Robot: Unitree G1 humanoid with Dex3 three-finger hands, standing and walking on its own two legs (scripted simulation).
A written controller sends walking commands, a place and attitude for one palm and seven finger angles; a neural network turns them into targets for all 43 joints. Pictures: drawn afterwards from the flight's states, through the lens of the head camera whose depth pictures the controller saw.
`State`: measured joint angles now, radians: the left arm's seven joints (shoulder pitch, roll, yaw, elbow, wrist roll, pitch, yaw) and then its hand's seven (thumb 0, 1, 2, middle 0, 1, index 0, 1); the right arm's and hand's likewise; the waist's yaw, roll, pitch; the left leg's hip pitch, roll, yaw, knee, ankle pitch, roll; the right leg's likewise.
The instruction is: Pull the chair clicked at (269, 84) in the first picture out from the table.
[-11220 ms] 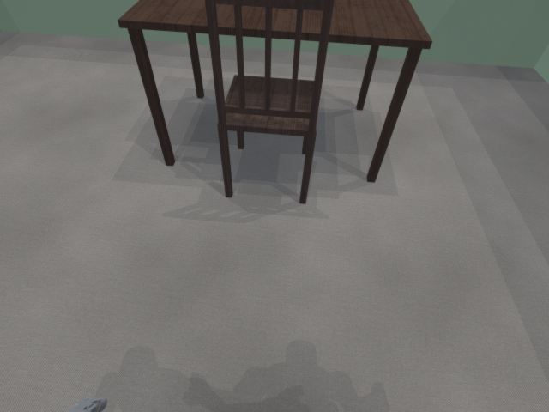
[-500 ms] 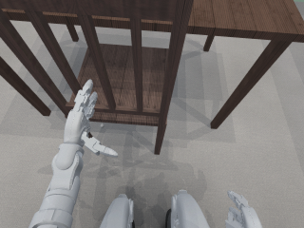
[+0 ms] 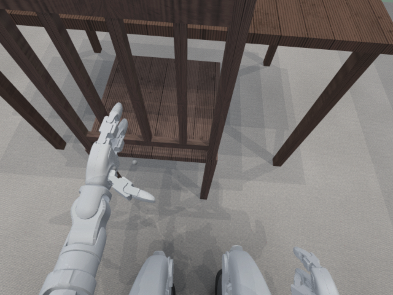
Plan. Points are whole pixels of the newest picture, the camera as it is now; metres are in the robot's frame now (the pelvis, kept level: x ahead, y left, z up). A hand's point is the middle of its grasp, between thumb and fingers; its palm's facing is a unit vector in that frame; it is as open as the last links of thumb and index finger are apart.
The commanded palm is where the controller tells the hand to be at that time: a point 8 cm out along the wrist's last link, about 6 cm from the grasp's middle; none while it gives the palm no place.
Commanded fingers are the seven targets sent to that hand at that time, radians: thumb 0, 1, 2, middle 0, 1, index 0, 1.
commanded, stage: aim the fingers beside a spindle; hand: left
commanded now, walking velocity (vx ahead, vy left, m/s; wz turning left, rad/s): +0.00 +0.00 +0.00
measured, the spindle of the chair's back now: (135, 95) +0.51 +0.14 +0.05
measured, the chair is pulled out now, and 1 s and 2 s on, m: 0.00 0.00 0.00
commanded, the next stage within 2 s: push the fingers through the gap in 0.04 s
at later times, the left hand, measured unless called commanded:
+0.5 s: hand (138, 149) +0.40 +0.12 +0.02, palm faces -0.09 -0.99 -0.04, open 16.9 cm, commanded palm +0.38 +0.18 +0.02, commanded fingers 0.00 -0.50 0.30 -0.06 -0.08 -0.06 -0.08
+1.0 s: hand (146, 126) +0.45 +0.11 +0.02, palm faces -0.07 -1.00 -0.06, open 16.9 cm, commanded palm +0.43 +0.17 +0.02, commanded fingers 0.00 -0.50 0.30 -0.06 -0.08 -0.06 -0.08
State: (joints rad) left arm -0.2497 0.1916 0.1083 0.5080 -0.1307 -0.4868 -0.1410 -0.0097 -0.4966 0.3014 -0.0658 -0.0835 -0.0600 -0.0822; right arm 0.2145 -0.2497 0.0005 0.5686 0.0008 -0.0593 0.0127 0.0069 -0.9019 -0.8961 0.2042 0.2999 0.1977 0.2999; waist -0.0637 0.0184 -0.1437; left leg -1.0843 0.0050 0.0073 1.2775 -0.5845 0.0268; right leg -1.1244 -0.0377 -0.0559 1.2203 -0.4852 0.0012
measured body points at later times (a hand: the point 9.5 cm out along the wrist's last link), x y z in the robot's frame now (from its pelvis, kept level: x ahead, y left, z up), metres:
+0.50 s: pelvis +0.00 +0.00 +0.00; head +0.13 +0.01 +0.43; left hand +0.39 +0.18 +0.02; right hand +0.13 -0.26 -0.12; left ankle +0.01 +0.10 -0.62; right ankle +0.05 -0.13 -0.62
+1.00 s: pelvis +0.00 -0.01 -0.01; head +0.14 +0.00 +0.42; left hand +0.45 +0.17 +0.02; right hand +0.07 -0.27 -0.13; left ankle +0.01 +0.10 -0.62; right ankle +0.05 -0.13 -0.62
